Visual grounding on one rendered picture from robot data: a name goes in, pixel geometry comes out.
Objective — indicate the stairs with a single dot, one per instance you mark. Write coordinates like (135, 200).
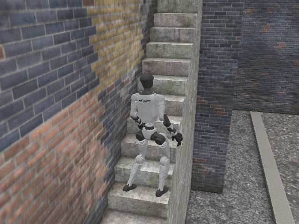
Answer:
(172, 58)

